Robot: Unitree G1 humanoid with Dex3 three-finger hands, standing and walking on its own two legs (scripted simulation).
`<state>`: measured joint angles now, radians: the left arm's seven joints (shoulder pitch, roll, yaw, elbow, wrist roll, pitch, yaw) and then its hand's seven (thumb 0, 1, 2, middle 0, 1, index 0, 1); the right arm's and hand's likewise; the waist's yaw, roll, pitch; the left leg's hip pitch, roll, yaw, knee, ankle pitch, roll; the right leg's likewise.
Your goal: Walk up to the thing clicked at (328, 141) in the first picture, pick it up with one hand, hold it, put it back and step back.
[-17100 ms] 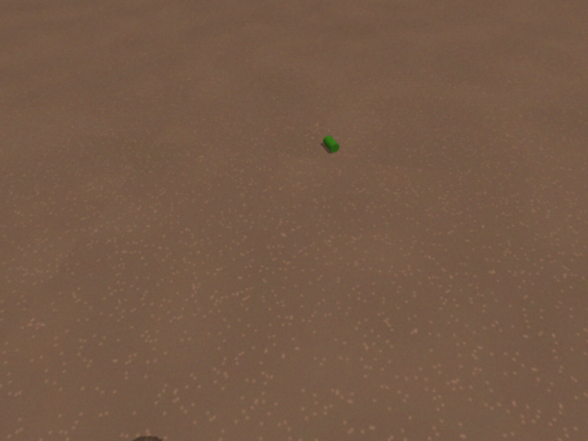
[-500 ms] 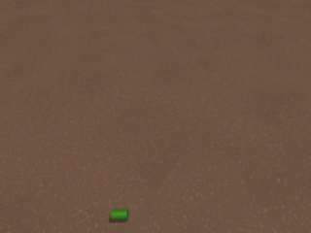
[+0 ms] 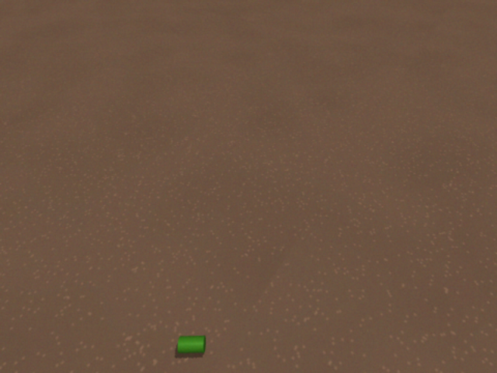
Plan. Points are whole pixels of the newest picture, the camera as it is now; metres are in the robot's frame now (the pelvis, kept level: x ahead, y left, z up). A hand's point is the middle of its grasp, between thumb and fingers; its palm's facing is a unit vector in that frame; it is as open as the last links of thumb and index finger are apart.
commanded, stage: walk up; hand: left
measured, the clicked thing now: (192, 344) +0.41 +0.24 -0.75
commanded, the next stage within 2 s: stand in 0.22 s
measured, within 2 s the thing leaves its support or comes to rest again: neither
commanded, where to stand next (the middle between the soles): +0.03 -0.01 m, yaw +2 degrees
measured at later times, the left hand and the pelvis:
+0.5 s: hand out of the picture +0.09 +0.26 -0.15, palm faces -0.02 -0.94 -0.34, open 7.3 cm; pelvis +0.00 +0.00 +0.00, yaw +0 degrees
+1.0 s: hand out of the picture +0.07 +0.25 -0.16, palm faces -0.03 -0.94 -0.35, open 7.3 cm; pelvis +0.00 +0.00 +0.00, yaw +0 degrees
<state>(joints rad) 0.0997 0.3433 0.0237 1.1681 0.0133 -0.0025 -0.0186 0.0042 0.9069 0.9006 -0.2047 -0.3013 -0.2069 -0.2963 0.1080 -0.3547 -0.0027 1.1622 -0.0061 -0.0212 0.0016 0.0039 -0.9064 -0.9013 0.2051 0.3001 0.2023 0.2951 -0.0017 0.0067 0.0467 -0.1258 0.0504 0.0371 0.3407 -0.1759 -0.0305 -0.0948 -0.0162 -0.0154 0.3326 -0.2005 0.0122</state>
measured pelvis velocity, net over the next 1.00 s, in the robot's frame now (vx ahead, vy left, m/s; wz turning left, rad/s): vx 0.00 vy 0.00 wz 0.00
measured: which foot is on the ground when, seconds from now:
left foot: down 0.00-1.00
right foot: down 0.00-1.00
